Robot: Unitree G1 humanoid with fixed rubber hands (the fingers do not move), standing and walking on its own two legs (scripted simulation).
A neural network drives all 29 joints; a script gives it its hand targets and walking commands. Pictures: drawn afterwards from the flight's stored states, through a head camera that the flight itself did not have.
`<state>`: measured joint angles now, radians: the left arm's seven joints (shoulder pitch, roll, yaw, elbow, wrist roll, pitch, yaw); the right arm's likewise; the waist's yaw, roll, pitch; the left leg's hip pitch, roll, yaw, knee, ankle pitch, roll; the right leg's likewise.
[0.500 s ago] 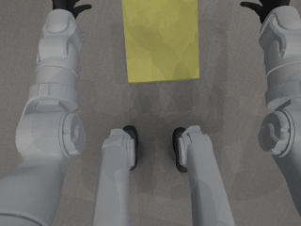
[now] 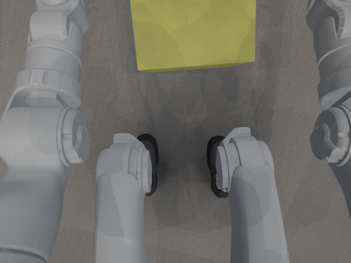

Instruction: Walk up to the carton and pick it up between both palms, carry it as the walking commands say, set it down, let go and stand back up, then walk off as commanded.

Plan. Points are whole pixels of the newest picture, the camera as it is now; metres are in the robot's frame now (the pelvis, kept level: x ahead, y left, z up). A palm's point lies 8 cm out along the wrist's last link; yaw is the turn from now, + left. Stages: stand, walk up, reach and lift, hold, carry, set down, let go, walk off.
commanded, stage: reach and lift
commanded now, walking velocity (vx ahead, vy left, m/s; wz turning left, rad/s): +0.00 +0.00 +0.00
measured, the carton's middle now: (189, 11) +0.56 -0.03 -0.31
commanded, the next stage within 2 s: none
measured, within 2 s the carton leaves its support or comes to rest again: leaves its support in 2.00 s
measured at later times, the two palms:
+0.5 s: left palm (91, 2) +0.57 +0.17 -0.23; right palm out of the picture +0.55 -0.22 -0.23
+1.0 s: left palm (107, 0) +0.57 +0.14 -0.23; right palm out of the picture +0.55 -0.20 -0.23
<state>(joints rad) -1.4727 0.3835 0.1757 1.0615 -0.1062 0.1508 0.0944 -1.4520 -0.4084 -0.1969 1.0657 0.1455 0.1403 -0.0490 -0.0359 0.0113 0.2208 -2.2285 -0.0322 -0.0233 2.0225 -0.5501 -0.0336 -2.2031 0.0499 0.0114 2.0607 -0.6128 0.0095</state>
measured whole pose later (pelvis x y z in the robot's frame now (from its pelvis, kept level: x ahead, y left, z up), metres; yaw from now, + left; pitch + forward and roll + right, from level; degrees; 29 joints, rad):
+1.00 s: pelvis -0.01 +0.00 -0.05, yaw -1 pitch +33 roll +0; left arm -1.66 0.37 0.06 1.23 -0.22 0.08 0.12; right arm -1.65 -0.40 -0.07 1.23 0.23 0.08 -0.08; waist -0.03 0.00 0.52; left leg -2.24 -0.02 -0.02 2.24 -0.58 -0.02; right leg -2.21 0.02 -0.01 2.26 -0.63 0.00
